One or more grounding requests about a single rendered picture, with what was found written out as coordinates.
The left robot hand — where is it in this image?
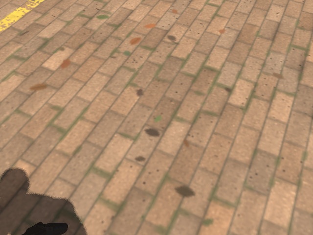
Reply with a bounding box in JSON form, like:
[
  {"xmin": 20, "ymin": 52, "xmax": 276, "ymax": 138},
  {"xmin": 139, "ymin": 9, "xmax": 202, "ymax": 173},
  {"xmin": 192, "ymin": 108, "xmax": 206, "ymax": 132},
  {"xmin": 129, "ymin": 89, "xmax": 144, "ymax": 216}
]
[{"xmin": 22, "ymin": 222, "xmax": 68, "ymax": 235}]

